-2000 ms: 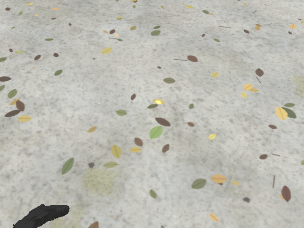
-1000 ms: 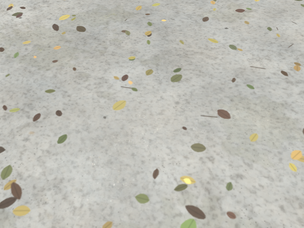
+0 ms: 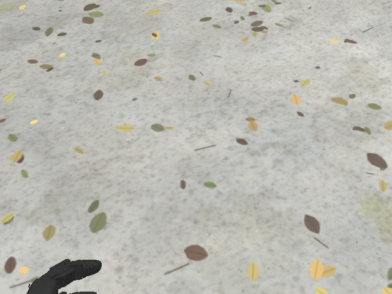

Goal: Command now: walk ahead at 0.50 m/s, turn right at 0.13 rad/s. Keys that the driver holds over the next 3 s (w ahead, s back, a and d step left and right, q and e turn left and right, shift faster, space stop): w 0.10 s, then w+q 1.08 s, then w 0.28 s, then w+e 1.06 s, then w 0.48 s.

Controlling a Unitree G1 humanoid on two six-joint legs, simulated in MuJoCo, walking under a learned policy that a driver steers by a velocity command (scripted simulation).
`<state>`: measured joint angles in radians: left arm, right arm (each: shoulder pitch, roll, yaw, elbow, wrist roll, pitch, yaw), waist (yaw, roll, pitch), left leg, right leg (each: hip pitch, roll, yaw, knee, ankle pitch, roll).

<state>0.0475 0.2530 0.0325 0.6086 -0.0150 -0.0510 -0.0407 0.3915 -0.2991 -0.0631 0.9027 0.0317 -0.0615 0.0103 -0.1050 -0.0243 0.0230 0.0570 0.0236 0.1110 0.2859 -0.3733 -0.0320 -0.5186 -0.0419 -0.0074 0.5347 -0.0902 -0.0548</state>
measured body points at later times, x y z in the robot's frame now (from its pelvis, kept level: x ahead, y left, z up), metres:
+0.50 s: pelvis +0.27 +0.00 +0.00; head +0.30 +0.01 +0.45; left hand +0.26 +0.29 -0.13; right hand +0.50 -0.20 -0.10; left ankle +0.42 +0.15 -0.71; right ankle +0.13 -0.12 -0.73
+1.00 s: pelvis +0.56 +0.07 +0.00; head +0.58 +0.09 +0.45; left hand +0.67 +0.39 -0.07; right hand +0.73 -0.18 -0.11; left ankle +0.42 +0.13 -0.73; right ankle +0.75 +0.02 -0.72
